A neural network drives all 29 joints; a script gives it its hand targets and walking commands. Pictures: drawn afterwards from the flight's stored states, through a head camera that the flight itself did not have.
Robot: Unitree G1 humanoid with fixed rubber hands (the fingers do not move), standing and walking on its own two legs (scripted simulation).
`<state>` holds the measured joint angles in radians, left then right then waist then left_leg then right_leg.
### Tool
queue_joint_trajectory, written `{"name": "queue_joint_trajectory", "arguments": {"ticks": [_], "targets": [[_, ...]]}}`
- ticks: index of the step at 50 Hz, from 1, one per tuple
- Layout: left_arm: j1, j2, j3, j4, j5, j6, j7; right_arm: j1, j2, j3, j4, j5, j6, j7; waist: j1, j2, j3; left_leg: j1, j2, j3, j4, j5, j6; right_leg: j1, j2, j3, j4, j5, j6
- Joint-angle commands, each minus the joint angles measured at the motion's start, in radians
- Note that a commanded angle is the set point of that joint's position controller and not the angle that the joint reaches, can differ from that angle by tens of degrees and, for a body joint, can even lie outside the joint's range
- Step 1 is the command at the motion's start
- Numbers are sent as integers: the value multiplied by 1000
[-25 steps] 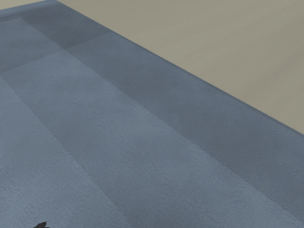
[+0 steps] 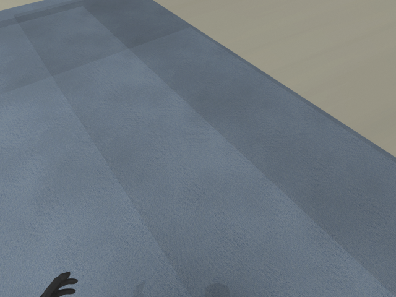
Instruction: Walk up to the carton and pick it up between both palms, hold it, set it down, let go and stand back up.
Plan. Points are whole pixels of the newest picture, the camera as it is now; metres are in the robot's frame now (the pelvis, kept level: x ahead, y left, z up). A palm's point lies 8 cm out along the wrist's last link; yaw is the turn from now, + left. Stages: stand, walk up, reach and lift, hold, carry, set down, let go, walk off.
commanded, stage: walk up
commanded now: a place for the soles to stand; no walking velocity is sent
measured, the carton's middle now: out of the picture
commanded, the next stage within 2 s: none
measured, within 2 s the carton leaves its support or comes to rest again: neither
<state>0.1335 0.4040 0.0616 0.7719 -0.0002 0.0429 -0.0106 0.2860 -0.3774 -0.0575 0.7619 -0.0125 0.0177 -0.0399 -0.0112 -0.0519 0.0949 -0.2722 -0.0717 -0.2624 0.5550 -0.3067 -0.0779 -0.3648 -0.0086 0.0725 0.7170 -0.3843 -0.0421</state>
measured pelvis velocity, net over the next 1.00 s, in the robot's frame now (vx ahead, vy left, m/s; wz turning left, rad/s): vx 0.00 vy -0.11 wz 0.76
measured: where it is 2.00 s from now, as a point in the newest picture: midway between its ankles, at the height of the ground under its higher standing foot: outside the picture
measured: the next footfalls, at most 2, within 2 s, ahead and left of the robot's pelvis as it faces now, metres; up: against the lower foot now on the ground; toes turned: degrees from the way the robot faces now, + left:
left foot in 0.68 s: -0.13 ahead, +0.03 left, +0.00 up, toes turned +31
right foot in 0.96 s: +0.13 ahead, -0.15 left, +0.00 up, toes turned +39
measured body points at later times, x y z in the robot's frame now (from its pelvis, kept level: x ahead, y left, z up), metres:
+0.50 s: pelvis -0.03 -0.10 +0.00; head -0.01 -0.09 +0.45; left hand -0.03 +0.22 -0.10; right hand +0.16 -0.36 -0.11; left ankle -0.08 +0.07 -0.67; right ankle +0.01 -0.11 -0.72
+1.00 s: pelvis +0.00 -0.11 -0.01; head +0.01 -0.10 +0.44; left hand -0.08 +0.20 -0.09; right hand +0.27 -0.30 -0.11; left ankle -0.15 +0.00 -0.71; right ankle +0.10 -0.17 -0.72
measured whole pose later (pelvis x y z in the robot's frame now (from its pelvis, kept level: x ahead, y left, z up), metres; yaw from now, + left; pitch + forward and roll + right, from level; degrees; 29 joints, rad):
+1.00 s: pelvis +0.00 -0.11 -0.01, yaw +43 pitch -2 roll +1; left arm 0.23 0.37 0.04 0.58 0.00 -0.02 -0.04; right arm 0.33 -0.38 -0.06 0.73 -0.01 0.05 0.01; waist -0.02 -0.04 0.06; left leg -0.27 -0.02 -0.17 0.82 -0.50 -0.03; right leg -0.36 -0.05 -0.06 0.74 -0.33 -0.02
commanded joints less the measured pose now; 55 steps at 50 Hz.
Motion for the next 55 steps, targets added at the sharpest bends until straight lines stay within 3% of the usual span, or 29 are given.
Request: {"name": "queue_joint_trajectory", "arguments": {"ticks": [1, 2, 4, 6, 9, 10, 11, 19, 20, 23, 24, 28, 32, 34, 35, 36, 37, 38, 40, 41, 43, 45, 46, 47, 48, 49, 50, 52, 55], "targets": [[64, 262, 54, -106, 38, -18, 10, 97, -160, -4, -115, -30, -25, -52, 32, -205, -156, -377, -19, 159, 435, -320, 26, 391, -431, 310, -314, 701, -169], [105, 224, 45, -125, 53, -18, 12, 5, -211, -12, -134, -26, -17, -59, 79, -182, -184, -359, -1, 144, 548, -309, 45, 361, -437, 322, -355, 746, -149], [88, 141, 16, -123, 37, -21, 25, 20, -229, -18, -100, -37, -17, -34, 45, -108, -161, -367, 57, 165, 571, -174, 43, 438, -292, 113, -284, 878, -71], [119, 126, 8, -136, 30, -12, 35, 55, -203, -8, -66, -28, -7, -14, 53, -151, -173, -349, 59, 237, 580, -86, 32, 438, -231, -22, -257, 940, -14], [85, 133, 20, -166, 43, -9, 30, 42, -175, 1, -48, -25, 20, 2, 42, -118, -93, -279, 56, 284, 567, -24, 9, 299, -203, -109, -337, 773, 4], [102, 155, 28, -175, 44, -11, 35, 34, -174, -2, -46, -26, 28, 4, 44, -128, -100, -257, 61, 284, 558, -19, 18, 268, -217, -111, -357, 717, 48], [82, 145, 25, -180, 45, -11, 32, 7, -180, 0, -53, -27, 37, 8, 52, -90, -57, -268, 68, 278, 553, -25, 8, 229, -234, -99, -382, 621, 10], [102, 193, 56, -221, 49, -24, 39, -38, -199, -24, -66, -37, 57, 40, 55, -17, -15, -283, 131, 267, 446, -42, 10, 221, -347, -82, -517, 190, 61], [86, 194, 56, -225, 53, -27, 37, -50, -190, -20, -60, -35, 57, 48, 56, -19, -11, -278, 143, 273, 441, -36, 9, 210, -349, -113, -516, 153, 22], [74, 208, 71, -240, 57, -37, 40, -14, -207, -32, -60, -30, 56, 68, 39, -30, -49, -233, 161, 282, 407, -64, 24, 220, -378, -128, -552, -30, 6], [76, 211, 77, -237, 61, -39, 34, -41, -201, -28, -79, -24, 54, 73, 45, -33, -22, -238, 178, 289, 375, -57, 19, 201, -385, -152, -558, -54, -19], [77, 212, 91, -230, 61, -46, 29, -38, -208, -31, -81, -15, 45, 93, 42, -19, -17, -164, 171, 335, 246, -84, 51, 220, -380, -225, -548, -56, 14], [43, 227, 105, -253, 68, -34, 11, 106, -230, -46, -55, 1, 31, 88, -36, -60, -89, 75, 127, 375, 110, -153, 139, 140, -345, -335, -414, -51, 15], [44, 204, 86, -258, 45, -31, 2, 211, -247, -51, -14, 10, 22, 73, -91, 120, -100, 234, 107, 233, -96, -158, 219, 18, -252, -376, -106, -31, 31], [22, 186, 79, -281, 31, -38, -9, 226, -300, -68, -10, 9, 16, 67, -115, 284, -53, 230, 239, -70, -159, -170, 296, -142, -162, -367, 109, -144, 37], [-34, 167, 80, -322, 11, -44, -26, 161, -344, -85, -20, -3, 13, 70, -92, 336, 46, 169, 346, -388, -251, -127, 387, -325, -20, -250, 228, -345, 42], [-79, 162, 82, -367, 17, -56, -40, 132, -355, -87, -56, -19, 5, 59, -82, 266, 49, 163, 428, -597, -322, -67, 446, -414, 12, -93, 341, -346, 48], [-45, 184, 96, -355, 23, -70, -44, 62, -357, -80, -86, -7, -2, 40, -30, 182, 55, 111, 420, -555, -333, -82, 426, -370, -35, -8, 400, -287, 46], [45, 174, 78, -318, 23, -87, -50, -59, -331, -71, -150, -16, -13, 14, 33, 131, 3, 100, 300, -306, -248, 46, 285, -270, -66, 13, 257, -119, 18], [84, 179, 77, -297, 21, -83, -49, -84, -319, -70, -159, -13, -16, 20, 41, 171, -52, 92, 225, -205, -210, 101, 255, -192, -45, -19, 206, -49, 18], [86, 155, 71, -291, 7, -82, -36, -67, -293, -67, -157, -19, -16, 37, 30, 219, -78, 20, 183, -154, -156, 300, 233, -25, -13, -63, 67, -4, 22], [166, 146, 74, -259, 3, -89, -13, -102, -266, -67, -166, -5, -7, 58, 62, 217, -141, -125, 93, -39, -28, 261, 174, 258, 28, -110, -129, 164, 27], [297, 171, 87, -216, 10, -93, 2, -129, -233, -55, -164, -1, -1, 63, 138, 137, -163, -258, 35, 4, 134, 133, 137, 478, -31, -74, -216, 261, 14], [391, 234, 107, -194, 26, -98, 14, -64, -138, -28, -165, -10, 2, 60, 157, -83, -236, -380, -45, 87, 346, -219, 103, 629, -236, 93, -288, 215, -6], [370, 299, 113, -224, 52, -92, 24, 13, -116, -24, -164, -27, 6, 44, 114, -160, -231, -418, -57, 96, 545, -326, 53, 538, -510, 427, -390, 147, -42], [309, 307, 110, -256, 48, -91, 32, 8, -202, -45, -168, -35, 16, 35, 96, -70, -164, -383, 28, 59, 620, -262, 46, 391, -554, 481, -467, 11, -61], [254, 279, 100, -263, 47, -98, 32, 2, -248, -59, -171, -40, 18, 37, 71, -92, -67, -378, 76, 83, 644, -175, 38, 299, -506, 446, -484, -17, -55], [193, 247, 82, -269, 30, -105, 31, 15, -261, -72, -145, -38, 13, 67, 30, -109, 27, -347, 123, 126, 589, -86, 33, 244, -353, 169, -452, 110, -6], [171, 211, 66, -290, 29, -91, 32, 61, -218, -58, -104, -18, 28, 102, 13, -112, -1, -298, 143, 223, 542, 2, 22, 205, -307, -112, -390, 323, 7]]}}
